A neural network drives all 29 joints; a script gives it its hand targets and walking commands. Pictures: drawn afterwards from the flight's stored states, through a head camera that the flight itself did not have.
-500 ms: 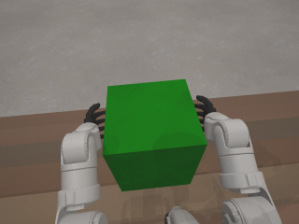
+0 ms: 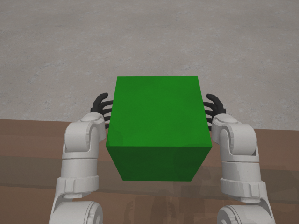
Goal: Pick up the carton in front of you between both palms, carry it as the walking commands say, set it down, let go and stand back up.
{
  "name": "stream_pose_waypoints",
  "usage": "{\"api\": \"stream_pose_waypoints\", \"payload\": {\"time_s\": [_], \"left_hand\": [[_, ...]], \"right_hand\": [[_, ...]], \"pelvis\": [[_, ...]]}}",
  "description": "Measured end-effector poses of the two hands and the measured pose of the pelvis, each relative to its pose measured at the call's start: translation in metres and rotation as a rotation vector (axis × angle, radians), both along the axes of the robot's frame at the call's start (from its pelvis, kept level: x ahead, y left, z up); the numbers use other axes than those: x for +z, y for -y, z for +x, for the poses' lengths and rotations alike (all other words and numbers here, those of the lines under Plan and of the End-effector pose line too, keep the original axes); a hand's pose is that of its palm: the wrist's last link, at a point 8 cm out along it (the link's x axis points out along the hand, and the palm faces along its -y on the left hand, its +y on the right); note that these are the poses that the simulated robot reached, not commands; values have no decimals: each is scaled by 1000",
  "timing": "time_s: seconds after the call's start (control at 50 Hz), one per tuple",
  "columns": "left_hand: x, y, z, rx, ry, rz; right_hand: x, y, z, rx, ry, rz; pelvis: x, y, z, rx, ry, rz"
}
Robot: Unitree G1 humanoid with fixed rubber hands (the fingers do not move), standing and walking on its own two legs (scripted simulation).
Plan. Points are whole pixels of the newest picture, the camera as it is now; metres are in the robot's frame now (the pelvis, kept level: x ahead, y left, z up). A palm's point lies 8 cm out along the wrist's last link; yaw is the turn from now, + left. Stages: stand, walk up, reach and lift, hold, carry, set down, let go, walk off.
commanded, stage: carry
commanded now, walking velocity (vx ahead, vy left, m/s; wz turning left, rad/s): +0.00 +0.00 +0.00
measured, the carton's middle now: (156, 132) +0.37 +0.02 +0.05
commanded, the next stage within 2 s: none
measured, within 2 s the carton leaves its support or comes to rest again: neither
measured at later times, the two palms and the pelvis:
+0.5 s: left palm (131, 79) +0.67 +0.12 +0.00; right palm (203, 77) +0.68 -0.18 +0.00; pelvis +0.33 -0.03 -0.12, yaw +0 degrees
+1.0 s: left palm (137, 62) +1.00 +0.13 -0.13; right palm (188, 64) +0.98 -0.17 -0.13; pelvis +0.64 +0.00 -0.23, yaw +0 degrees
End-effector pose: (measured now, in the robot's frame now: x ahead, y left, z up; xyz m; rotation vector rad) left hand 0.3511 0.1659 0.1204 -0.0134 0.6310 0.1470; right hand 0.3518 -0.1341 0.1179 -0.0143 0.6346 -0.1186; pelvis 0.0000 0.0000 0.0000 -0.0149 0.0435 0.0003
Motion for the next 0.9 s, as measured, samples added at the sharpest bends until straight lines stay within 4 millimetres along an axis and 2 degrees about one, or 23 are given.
{"api": "stream_pose_waypoints", "payload": {"time_s": [0.08, 0.18, 0.3, 0.38, 0.42, 0.48, 0.58, 0.66, 0.76, 0.82, 0.86, 0.9], "left_hand": [[-31, 17, 59, -62, -60, 9], [-66, 36, 115, -95, -156, 2], [-83, 50, 191, -83, -111, -24], [-88, 58, 251, -61, -22, -14], [-93, 57, 280, -38, 22, 9], [-113, 49, 313, -9, -2, 34], [-154, 34, 354, 43, -128, 21], [-170, 26, 397, 59, -161, 20], [-176, 18, 470, 51, -93, 35], [-183, 13, 522, 34, -30, 24], [-194, 15, 560, 3, 5, 8], [-209, 20, 592, -29, -1, 3]], "right_hand": [[-33, 17, 42, -51, -61, -7], [-66, 34, 85, -101, -156, 6], [-76, 49, 164, -104, -111, -3], [-81, 58, 234, -79, -22, 5], [-89, 57, 274, -45, 21, 16], [-110, 49, 320, 4, -3, 13], [-149, 33, 376, 56, -128, 1], [-170, 25, 420, 62, -161, 13], [-183, 17, 488, 44, -93, 41], [-189, 12, 533, 27, -31, 31], [-196, 14, 561, 3, 5, 7], [-209, 20, 584, -20, -2, -13]], "pelvis": [[-20, -9, 48, 1, -18, 11], [-24, -12, 104, -10, -34, 12], [-41, 0, 180, 2, -33, 21], [-73, 14, 246, 3, -12, 41], [-97, 21, 281, -1, -1, 40], [-118, 30, 317, -7, -6, 20], [-128, 40, 370, 1, -20, 26], [-132, 39, 414, 1, -27, 29], [-152, 28, 479, -10, -27, 12], [-178, 20, 528, -10, -13, -6], [-202, 15, 562, -10, -3, -3], [-217, 10, 586, -3, -10, 11]]}}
